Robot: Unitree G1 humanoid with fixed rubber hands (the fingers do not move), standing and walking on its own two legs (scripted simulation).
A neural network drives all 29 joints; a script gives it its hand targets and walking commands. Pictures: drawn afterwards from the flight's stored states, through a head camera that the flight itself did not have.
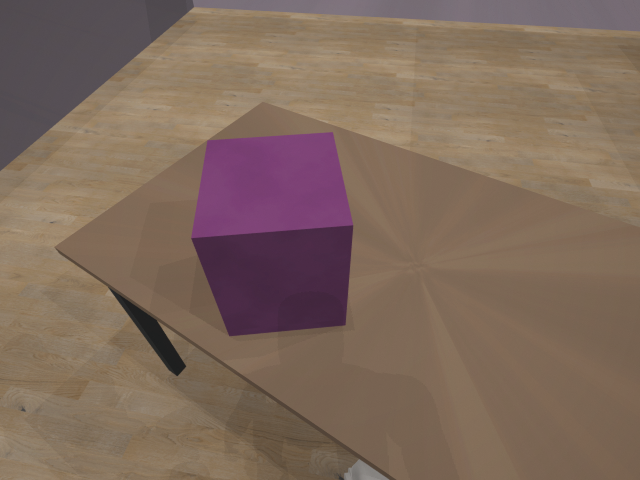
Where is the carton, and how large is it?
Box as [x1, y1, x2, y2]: [191, 132, 352, 335]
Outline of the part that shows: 332,132 207,140 191,238 229,335 345,324 352,221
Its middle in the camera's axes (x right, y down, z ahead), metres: -0.07 +0.00 +0.64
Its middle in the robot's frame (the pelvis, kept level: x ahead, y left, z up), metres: +0.48 +0.04 +0.00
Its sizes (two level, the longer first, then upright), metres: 0.210 0.200 0.250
